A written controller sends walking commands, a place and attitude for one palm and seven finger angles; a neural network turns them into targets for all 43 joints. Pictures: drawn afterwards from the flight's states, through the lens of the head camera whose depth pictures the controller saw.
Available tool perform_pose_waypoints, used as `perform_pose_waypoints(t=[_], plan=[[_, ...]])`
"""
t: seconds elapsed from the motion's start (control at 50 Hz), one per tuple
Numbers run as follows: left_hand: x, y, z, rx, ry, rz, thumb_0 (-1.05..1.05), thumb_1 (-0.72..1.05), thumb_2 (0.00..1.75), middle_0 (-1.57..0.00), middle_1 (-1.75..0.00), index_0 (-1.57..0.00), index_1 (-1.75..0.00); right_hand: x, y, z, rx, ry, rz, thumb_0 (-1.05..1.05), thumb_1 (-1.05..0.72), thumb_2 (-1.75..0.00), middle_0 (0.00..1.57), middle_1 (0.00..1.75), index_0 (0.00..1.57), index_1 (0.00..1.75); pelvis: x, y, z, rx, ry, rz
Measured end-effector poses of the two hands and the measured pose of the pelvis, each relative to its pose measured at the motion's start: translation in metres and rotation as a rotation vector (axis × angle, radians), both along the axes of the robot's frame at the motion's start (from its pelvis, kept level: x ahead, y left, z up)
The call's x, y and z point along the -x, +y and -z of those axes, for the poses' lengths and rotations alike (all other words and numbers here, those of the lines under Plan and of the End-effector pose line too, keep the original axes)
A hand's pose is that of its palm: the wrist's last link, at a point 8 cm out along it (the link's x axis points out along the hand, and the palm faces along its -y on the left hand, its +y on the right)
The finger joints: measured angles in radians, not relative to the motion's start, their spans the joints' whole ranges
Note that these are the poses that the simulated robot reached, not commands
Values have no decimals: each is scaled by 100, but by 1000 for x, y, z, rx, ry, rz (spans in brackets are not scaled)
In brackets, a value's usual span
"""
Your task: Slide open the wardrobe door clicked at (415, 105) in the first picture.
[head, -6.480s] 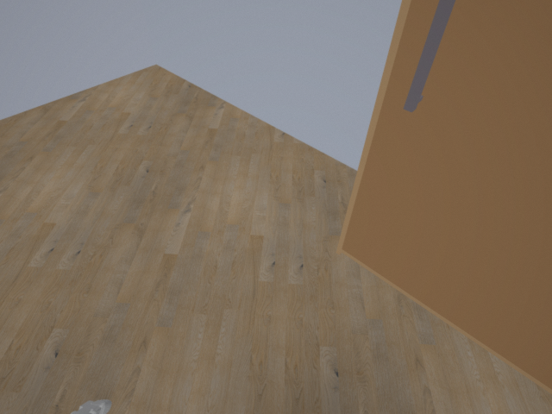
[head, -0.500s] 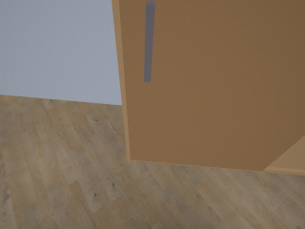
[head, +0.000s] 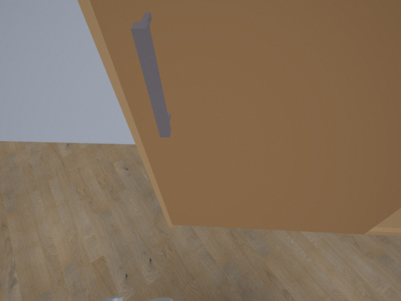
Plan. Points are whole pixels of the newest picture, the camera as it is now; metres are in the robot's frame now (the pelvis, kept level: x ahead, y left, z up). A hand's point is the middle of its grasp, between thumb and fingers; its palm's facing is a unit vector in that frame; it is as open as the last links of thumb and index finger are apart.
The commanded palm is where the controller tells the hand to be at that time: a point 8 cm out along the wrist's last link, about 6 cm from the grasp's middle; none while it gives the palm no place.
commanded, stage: come to a stop and stand still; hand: left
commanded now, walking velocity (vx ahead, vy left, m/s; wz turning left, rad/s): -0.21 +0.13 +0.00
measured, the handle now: (157, 83) +0.50 +0.11 +0.17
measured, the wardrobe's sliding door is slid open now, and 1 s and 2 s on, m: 0.00 0.00 0.00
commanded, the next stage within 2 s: look again from close up in 1.28 s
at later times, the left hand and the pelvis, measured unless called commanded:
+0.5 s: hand out of the picture -0.01 +0.28 -0.18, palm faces +0.07 -0.98 -0.20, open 7.4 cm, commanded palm none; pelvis -0.03 +0.08 +0.00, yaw -1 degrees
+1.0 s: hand out of the picture -0.08 +0.22 -0.17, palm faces +0.00 -0.99 -0.17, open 7.4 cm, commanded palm none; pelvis -0.07 +0.07 +0.00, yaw -1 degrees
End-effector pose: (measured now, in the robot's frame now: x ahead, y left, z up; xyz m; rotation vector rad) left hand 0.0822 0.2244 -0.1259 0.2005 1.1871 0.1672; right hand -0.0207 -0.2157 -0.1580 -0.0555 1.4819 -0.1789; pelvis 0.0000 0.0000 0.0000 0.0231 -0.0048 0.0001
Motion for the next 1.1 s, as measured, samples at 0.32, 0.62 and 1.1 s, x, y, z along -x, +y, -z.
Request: perform_pose_waypoints(t=[0.32,0.62,1.1], plan=[[59,76,34,41,112,-88,1,91,90,-20,-30,-20,-30,-106,26,-31,143,-293,-149,0,-91,-90,20,30,19,30,16,56,10,31,-7,-16],[116,97,18,38,216,-48,1,91,90,-19,-29,-19,-30,-34,75,-28,84,-241,-63,0,-93,-90,21,30,20,30,43,86,-4,16,-5,24],[181,39,19,96,260,-40,1,91,90,-19,-30,-20,-30,136,79,-15,-3,97,32,1,-91,-90,20,30,20,30,79,62,-4,22,-29,9]])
